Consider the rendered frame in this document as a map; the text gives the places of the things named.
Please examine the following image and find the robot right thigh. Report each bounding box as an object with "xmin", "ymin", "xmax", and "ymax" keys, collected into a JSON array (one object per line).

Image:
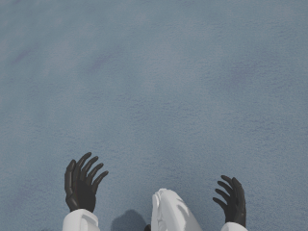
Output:
[{"xmin": 152, "ymin": 190, "xmax": 203, "ymax": 231}]

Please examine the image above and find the robot left hand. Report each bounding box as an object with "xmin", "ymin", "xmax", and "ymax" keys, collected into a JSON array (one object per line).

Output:
[{"xmin": 64, "ymin": 152, "xmax": 109, "ymax": 213}]

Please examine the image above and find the right robot forearm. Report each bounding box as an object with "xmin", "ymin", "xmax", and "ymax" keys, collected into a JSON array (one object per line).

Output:
[{"xmin": 220, "ymin": 221, "xmax": 247, "ymax": 231}]

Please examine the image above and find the right robot shin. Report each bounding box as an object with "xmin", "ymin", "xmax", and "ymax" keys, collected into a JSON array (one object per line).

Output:
[{"xmin": 151, "ymin": 188, "xmax": 167, "ymax": 231}]

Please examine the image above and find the left robot forearm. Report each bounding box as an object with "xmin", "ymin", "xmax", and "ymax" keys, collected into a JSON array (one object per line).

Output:
[{"xmin": 62, "ymin": 209, "xmax": 100, "ymax": 231}]

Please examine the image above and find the robot right hand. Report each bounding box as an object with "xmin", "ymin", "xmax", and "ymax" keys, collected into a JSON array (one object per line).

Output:
[{"xmin": 213, "ymin": 175, "xmax": 246, "ymax": 228}]

